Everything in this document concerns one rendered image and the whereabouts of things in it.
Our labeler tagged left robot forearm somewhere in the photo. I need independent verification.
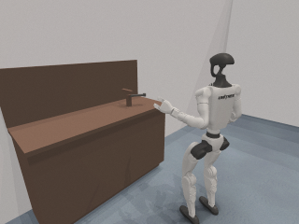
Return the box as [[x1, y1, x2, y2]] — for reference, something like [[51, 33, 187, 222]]
[[169, 107, 205, 128]]

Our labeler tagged robot left upper arm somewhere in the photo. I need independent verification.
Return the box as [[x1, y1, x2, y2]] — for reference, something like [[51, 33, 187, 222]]
[[195, 86, 212, 130]]

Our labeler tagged robot right upper arm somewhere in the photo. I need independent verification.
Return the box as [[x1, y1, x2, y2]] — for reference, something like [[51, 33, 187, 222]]
[[231, 84, 242, 119]]

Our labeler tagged tap lever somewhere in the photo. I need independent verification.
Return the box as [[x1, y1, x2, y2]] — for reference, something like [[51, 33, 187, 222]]
[[130, 93, 147, 97]]

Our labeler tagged robot right thigh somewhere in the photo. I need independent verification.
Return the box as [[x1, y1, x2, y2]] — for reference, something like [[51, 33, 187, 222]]
[[204, 136, 230, 178]]

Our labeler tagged right robot forearm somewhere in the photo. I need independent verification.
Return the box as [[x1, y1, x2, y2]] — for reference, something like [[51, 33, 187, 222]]
[[227, 118, 238, 124]]

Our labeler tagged counter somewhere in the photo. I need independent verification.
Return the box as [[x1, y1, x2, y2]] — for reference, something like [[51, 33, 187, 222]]
[[0, 60, 165, 224]]

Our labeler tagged robot left hand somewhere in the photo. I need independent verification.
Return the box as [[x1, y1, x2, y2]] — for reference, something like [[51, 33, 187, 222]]
[[153, 96, 173, 114]]

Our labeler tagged robot right shin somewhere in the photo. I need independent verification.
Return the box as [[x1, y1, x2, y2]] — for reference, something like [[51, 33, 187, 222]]
[[204, 166, 218, 207]]

